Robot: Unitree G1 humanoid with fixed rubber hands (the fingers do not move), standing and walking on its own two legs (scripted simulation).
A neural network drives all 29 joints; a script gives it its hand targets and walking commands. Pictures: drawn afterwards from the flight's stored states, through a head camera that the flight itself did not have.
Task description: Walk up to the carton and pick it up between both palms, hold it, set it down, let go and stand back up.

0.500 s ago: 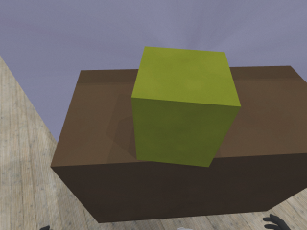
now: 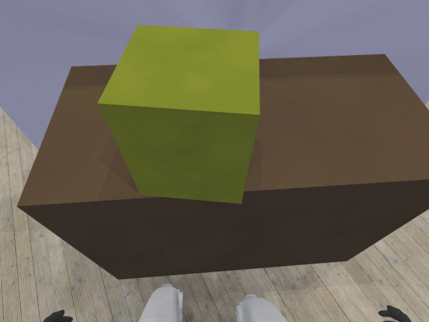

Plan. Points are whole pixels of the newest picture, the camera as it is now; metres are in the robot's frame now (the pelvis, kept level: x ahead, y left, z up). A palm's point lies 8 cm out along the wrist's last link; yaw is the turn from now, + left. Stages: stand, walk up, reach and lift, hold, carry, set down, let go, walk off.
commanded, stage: walk up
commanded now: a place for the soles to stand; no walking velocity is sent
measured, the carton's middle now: (193, 121) +0.46 +0.05 +0.10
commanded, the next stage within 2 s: reach and lift in 1.80 s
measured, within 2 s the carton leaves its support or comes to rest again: neither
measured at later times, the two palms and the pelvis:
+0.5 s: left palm out of the picture +0.14 +0.35 -0.07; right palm out of the picture +0.12 -0.29 -0.05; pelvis +0.01 +0.04 +0.00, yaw +0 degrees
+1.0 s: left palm out of the picture +0.13 +0.35 -0.07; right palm out of the picture +0.12 -0.30 -0.05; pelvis +0.00 +0.03 +0.00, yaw +0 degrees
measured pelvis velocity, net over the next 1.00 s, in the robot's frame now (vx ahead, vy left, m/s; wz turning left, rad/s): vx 0.00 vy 0.03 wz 0.01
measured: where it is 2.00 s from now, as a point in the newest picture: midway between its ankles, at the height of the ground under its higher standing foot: outside the picture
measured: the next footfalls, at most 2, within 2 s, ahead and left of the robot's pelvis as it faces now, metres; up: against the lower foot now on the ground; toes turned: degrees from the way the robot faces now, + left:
left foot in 0.16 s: +0.07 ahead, +0.17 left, +0.00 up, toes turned +3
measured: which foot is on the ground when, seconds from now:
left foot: up 0.00-0.14, down 0.16-1.00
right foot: down 0.00-1.00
